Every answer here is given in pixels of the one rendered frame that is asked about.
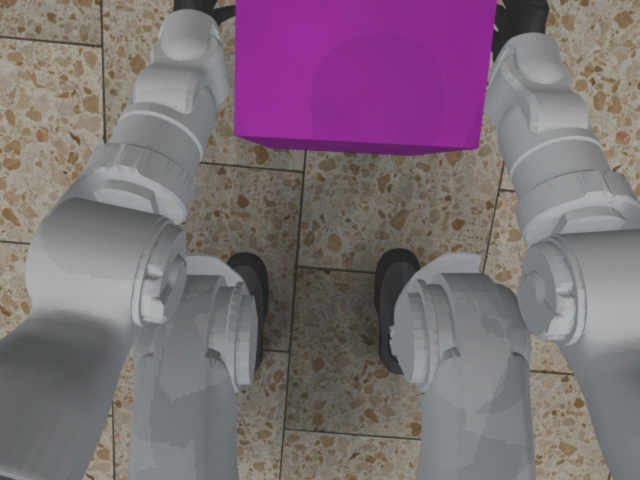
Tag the left robot foot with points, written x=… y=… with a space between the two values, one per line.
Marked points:
x=253 y=271

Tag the left robot forearm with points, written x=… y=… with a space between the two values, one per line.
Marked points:
x=152 y=156

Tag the robot foot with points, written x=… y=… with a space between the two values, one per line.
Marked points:
x=395 y=268
x=253 y=271

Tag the right robot foot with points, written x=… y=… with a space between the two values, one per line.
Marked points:
x=395 y=268

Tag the left robot upper arm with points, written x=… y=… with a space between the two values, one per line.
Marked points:
x=98 y=273

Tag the right robot upper arm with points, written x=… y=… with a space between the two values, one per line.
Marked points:
x=582 y=291

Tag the carton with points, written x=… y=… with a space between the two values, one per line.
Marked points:
x=395 y=77

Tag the robot left hand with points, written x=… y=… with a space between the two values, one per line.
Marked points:
x=219 y=14

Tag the right robot forearm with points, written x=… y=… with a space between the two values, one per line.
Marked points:
x=554 y=160

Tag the robot right hand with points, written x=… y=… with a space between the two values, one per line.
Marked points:
x=519 y=17

